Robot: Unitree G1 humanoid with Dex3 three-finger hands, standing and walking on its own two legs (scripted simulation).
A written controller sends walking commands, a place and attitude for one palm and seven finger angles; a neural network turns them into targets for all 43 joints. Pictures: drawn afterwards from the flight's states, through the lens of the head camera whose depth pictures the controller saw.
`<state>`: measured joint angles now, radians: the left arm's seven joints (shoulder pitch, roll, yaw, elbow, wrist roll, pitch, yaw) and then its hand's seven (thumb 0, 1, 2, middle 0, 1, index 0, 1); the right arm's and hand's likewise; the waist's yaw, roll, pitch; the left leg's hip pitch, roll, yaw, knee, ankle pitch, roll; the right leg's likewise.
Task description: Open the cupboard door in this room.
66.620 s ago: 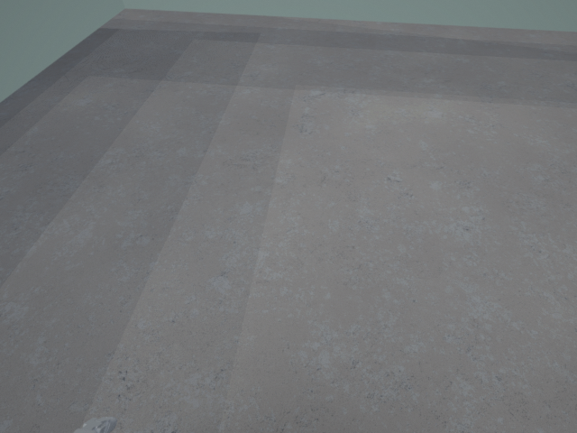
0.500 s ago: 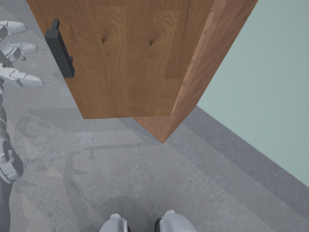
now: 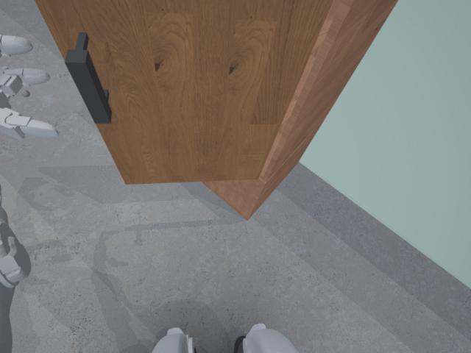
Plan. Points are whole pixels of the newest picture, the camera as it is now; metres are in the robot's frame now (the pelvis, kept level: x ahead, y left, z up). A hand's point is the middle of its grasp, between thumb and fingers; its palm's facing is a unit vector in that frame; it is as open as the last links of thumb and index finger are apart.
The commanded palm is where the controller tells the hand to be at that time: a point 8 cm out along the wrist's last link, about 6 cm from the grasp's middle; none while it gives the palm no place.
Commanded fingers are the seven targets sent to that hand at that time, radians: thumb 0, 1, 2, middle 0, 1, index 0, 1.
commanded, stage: move the hooked fingers beside the handle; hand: left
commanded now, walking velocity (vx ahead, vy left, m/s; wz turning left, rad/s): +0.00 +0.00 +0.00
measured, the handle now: (93, 80) +0.53 +0.19 +0.10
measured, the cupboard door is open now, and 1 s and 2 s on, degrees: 46 46 46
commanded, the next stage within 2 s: slide the fingers in behind the handle in 0.32 s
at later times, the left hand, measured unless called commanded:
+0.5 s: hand (31, 94) +0.49 +0.27 +0.11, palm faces +0.03 -1.00 +0.00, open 13.9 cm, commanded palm +0.47 +0.31 +0.10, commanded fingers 0.00 -0.50 0.30 -0.30 -1.20 -0.30 -1.20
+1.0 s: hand (57, 95) +0.49 +0.24 +0.10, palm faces +0.04 -1.00 +0.00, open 14.0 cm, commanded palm +0.47 +0.27 +0.10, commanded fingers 0.00 -0.50 0.30 -0.30 -1.20 -0.30 -1.20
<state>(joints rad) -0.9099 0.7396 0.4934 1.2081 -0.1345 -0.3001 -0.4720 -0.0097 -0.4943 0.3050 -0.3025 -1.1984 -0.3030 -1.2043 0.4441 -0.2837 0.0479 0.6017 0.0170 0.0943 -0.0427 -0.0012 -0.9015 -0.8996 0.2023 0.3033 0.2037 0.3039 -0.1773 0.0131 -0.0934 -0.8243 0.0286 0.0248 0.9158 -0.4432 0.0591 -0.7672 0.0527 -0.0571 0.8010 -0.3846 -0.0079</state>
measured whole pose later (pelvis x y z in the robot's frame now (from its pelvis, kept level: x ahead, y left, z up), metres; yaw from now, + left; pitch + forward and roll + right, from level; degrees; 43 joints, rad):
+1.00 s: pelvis -0.01 +0.00 +0.00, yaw +0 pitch +19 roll -4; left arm -0.93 0.64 0.43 1.20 -0.13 -0.31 -0.35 -0.01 -0.49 0.30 -0.29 -1.20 -0.29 -1.20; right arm 0.44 -0.28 0.05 0.62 0.01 0.08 -0.03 0.00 -0.90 -0.90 0.20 0.30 0.20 0.30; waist -0.18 0.02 -0.09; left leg -0.82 0.02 0.02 0.92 -0.43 0.05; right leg -0.77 0.05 -0.06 0.82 -0.38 -0.01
